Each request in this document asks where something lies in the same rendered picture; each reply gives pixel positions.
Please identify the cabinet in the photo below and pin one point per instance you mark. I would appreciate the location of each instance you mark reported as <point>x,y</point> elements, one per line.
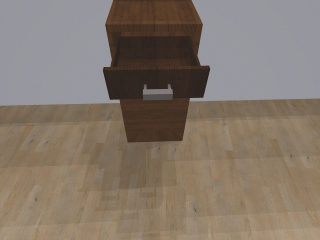
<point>153,120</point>

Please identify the drawer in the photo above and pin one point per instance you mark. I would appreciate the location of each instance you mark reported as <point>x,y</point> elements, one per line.
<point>155,61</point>

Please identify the handle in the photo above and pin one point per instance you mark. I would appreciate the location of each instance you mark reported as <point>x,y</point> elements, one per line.
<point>157,94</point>

